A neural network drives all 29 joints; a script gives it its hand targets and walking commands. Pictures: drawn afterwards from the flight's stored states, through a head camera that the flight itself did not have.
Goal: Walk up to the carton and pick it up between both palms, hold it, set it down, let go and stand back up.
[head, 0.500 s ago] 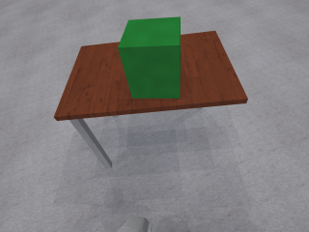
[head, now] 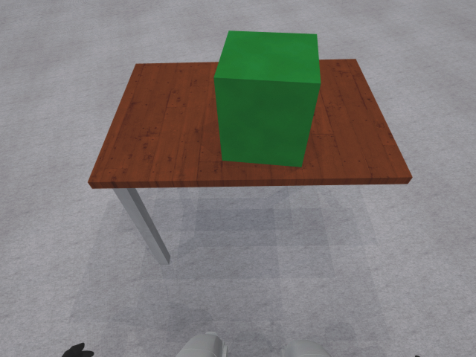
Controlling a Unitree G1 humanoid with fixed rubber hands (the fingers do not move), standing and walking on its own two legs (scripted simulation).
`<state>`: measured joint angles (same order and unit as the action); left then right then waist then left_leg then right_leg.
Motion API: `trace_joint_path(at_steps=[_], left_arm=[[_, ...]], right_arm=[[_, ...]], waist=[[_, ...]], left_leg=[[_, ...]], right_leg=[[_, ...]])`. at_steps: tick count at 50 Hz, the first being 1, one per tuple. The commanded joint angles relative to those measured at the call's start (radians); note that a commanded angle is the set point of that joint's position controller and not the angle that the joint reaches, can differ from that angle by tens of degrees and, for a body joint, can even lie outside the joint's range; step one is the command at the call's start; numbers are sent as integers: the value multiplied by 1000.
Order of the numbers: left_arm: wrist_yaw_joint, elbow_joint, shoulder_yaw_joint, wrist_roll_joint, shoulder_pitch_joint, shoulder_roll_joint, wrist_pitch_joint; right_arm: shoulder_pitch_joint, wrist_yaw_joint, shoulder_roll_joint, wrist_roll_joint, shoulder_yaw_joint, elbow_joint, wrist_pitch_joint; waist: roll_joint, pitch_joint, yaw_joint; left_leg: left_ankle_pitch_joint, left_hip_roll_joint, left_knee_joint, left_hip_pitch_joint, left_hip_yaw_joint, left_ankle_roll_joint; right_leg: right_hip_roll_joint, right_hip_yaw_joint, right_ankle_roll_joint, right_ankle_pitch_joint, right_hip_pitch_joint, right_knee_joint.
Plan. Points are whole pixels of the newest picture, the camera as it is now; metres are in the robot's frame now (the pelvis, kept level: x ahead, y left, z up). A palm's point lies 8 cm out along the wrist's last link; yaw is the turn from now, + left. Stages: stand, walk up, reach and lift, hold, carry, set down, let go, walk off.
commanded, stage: walk up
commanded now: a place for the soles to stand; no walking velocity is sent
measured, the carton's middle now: (266, 101) +0.68 -0.03 +0.02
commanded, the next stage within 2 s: none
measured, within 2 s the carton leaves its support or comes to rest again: neither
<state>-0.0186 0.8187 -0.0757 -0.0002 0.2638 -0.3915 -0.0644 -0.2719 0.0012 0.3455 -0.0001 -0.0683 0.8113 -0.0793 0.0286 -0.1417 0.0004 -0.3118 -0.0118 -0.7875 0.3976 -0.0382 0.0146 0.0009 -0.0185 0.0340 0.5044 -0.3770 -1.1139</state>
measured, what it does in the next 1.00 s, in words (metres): steps on the spot: right foot, then left foot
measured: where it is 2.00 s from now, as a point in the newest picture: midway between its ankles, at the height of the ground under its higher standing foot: outside the picture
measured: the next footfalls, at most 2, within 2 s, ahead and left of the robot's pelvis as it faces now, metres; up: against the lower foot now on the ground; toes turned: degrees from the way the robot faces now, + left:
right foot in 0.24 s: +0.11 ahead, -0.13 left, +0.00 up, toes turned -1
left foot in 0.84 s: +0.18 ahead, +0.14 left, +0.00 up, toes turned +0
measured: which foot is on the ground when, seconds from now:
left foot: down 0.00-0.24, up 0.26-0.82, down 0.84-1.00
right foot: up 0.00-0.22, down 0.24-0.84, up 0.86-1.00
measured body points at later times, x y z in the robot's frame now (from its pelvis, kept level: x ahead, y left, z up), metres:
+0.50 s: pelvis +0.05 -0.07 +0.01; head +0.07 -0.12 +0.45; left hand +0.07 +0.28 -0.06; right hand +0.14 -0.36 -0.14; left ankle +0.07 +0.11 -0.64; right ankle +0.07 -0.13 -0.71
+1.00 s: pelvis +0.07 +0.01 -0.01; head +0.10 +0.01 +0.44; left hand +0.14 +0.35 -0.10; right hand +0.15 -0.30 -0.11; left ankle +0.14 +0.14 -0.71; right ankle +0.10 -0.12 -0.66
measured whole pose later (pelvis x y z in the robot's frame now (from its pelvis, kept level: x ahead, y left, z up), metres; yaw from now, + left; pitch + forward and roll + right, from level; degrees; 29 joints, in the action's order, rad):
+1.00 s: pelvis +0.07 +0.01 -0.01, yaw +3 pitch -5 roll -1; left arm -0.02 0.82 -0.10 0.00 0.25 -0.43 -0.03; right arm -0.32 0.02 0.37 0.00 -0.07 0.83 -0.08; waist 0.01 -0.14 0.00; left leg -0.34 -0.01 -0.84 0.40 -0.06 0.00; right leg -0.02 -0.02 0.04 0.47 -0.46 -1.12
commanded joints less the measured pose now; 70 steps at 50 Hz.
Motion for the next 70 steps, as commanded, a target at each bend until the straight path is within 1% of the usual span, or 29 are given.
trace_joint_path(at_steps=[1, 8, 11, 12, 13, 14, 15, 17, 19, 22, 26, 36, 38, 40, 42, 43, 44, 46, 48, 52, 58, 60, 61, 62, 63, 64, 65, 68, 70], left_arm=[[-19, -53, -63, -35, 54, -214, 15], [-28, -64, -95, -38, -21, -242, 11], [-16, -7, -110, -37, 139, -223, -14], [-7, 30, -122, -47, 275, -232, -23], [2, 23, -135, -55, 337, -313, -27], [12, -15, -134, -56, 237, -385, -37], [16, -46, -128, -41, 136, -371, -41], [25, -58, -120, -26, 113, -307, -47], [26, -54, -108, -31, 105, -261, -43], [27, -67, -110, -27, 189, -270, -45], [37, -76, -107, -28, 207, -237, -40], [26, -74, -111, -35, 207, -290, -27], [16, -99, -117, -44, 138, -330, -24], [5, -112, -97, -49, 67, -285, -10], [-4, -123, -53, -51, 42, -159, 10], [-4, -157, -31, -44, 32, -95, 13], [7, -128, -57, -42, -25, -228, 31], [-4, -77, -77, -36, 33, -281, 40], [-17, -41, -93, -42, 87, -260, 50], [-26, -31, -99, -49, 68, -242, 67], [-22, -48, -100, -54, 10, -248, 52], [-13, -60, -103, -52, 17, -258, 37], [-8, -29, -111, -51, 111, -231, 28], [0, 19, -126, -51, 272, -254, 20], [14, 20, -132, -51, 271, -321, 6], [21, -11, -124, -44, 190, -386, -3], [27, -31, -129, -42, 105, -393, 0], [39, -28, -96, -33, 84, -286, -12], [41, -38, -98, -29, 125, -270, -17]], right_arm=[[-79, 2, 306, -21, -80, -57, -30], [-89, 6, 342, -38, -91, -64, -10], [4, 7, 334, -33, -85, -89, -8], [75, 13, 260, -34, -61, -105, -3], [28, 14, 136, -22, -20, -108, -1], [104, 28, 203, -16, -30, -106, 8], [73, 32, 285, -4, -40, -93, 4], [-20, 16, 293, -2, -39, -40, 7], [-38, 8, 275, 2, -50, -30, 21], [-10, 9, 267, 2, -50, -54, 38], [-13, 13, 250, 3, -48, -36, 45], [95, 4, 269, -19, -55, -82, 19], [112, -1, 283, -19, -63, -86, 5], [-50, 2, 249, -20, -66, -23, -24], [-389, 32, 325, -40, -117, 91, -40], [-379, 44, 448, -39, -123, 58, -40], [-229, 44, 453, -10, -117, 20, -30], [-106, 53, 410, -12, -100, -4, -29], [-85, 49, 351, -34, -90, 5, -28], [-69, 49, 374, -44, -88, -24, -21], [-90, 45, 361, -45, -90, -28, -5], [-56, 55, 375, -36, -91, -45, -6], [13, 56, 357, -30, -83, -57, -1], [62, 56, 291, -29, -64, -58, 6], [-18, 53, 124, -23, -6, -54, 12], [27, 67, 216, -16, -27, -47, 23], [3, 69, 280, -4, -42, -19, 22], [-78, 48, 282, 11, -51, 25, 24], [-76, 40, 278, 0, -48, 6, 33]], waist=[[131, 77, 25], [181, 39, 46], [121, 150, -71], [-18, 167, -149], [-317, 158, -193], [-183, 2, -170], [-96, -42, -103], [-24, -22, -64], [-95, -11, -32], [-143, 73, -70], [-136, 31, -57], [-138, 38, -106], [-207, 22, -82], [-144, 60, 7], [129, 225, 159], [340, 145, 143], [76, 32, 94], [-29, -19, 23], [76, -10, -2], [194, 72, 5], [163, 54, 36], [136, 104, 4], [123, 129, -74], [10, 183, -156], [-329, 117, -141], [-171, 38, -109], [-78, 11, -73], [-92, 23, -28], [-132, 81, -36]], left_leg=[[-183, 220, 454, -151, -424, 230], [-414, 242, 416, -118, -459, 267], [-234, 211, 205, 51, -326, 207], [-154, 148, -33, 249, -240, 154], [-283, -78, -389, 469, -66, 68], [-234, -101, -521, 566, -121, 24], [-143, -75, -546, 535, -177, 30], [-8, -14, -496, 432, -160, 26], [32, -20, -457, 354, -135, 17], [30, -20, -402, 318, -110, 18], [59, -23, -428, 360, -109, 20], [-197, 53, -200, 323, -11, -3], [-286, 110, -103, 287, -21, 24], [-157, 63, 121, -12, 65, 36], [-168, 55, 242, -520, -102, 61], [-386, 329, 488, -457, -695, 145], [-587, 382, 614, -234, -880, 183], [-500, 314, 507, -199, -690, 216], [-450, 221, 480, -140, -552, 154], [-491, 235, 418, -86, -482, 222], [-376, 245, 346, -73, -505, 258], [-180, 268, 231, -68, -492, 244], [-83, 264, 125, 37, -424, 220], [-46, 165, -125, 215, -259, 130], [-244, -65, -451, 474, -52, 40], [-229, -98, -508, 489, -146, 21], [-171, -67, -534, 413, -156, 17], [-47, -4, -453, 317, -117, 13], [-27, -17, -425, 337, -97, 11]], right_leg=[[-58, 72, -6, -41, -217, -7], [-68, 46, -18, 74, -221, 231], [-51, 52, 20, -53, 88, 450], [-53, 131, 29, -12, 335, 580], [-223, 441, 16, 238, 429, 759], [-428, 807, 32, 372, 239, 1002], [-414, 830, 21, 236, 248, 1014], [-318, 522, -49, -162, 285, 862], [-241, 360, -109, -360, 258, 831], [-229, 311, -52, -461, 334, 763], [-247, 305, -91, -592, 368, 759], [-354, 363, 199, -228, 330, 727], [-410, 415, 268, -78, 233, 721], [-302, 226, 229, -243, 46, 573], [-91, 20, 92, -190, -269, -2], [54, 46, 18, 113, -511, -190], [6, 101, 4, 92, -483, -215], [-71, 109, -25, -8, -436, -182], [-63, 115, -28, -35, -343, -117], [-74, 92, -27, -38, -274, -48], [-49, 75, -27, 84, -233, 131], [-75, 116, -4, 95, -163, 256], [-82, 137, 11, 1, 1, 407], [-72, 201, -2, 23, 289, 596], [-249, 492, -50, 116, 333, 750], [-402, 761, -76, 131, 184, 945], [-416, 782, -74, 121, 134, 973], [-262, 379, -101, -292, 214, 793], [-248, 377, -94, -527, 332, 732]])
